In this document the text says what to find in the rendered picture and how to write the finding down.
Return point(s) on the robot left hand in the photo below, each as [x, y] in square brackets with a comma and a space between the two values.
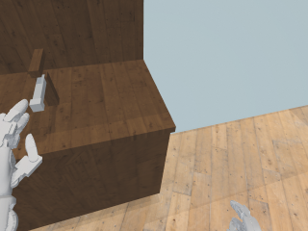
[11, 125]

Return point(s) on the left robot forearm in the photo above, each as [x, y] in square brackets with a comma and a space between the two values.
[8, 217]

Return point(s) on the tap lever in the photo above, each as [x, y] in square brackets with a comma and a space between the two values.
[36, 104]

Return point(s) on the counter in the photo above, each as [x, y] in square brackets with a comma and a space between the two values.
[104, 132]

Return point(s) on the robot right hand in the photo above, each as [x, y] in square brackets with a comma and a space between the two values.
[249, 223]

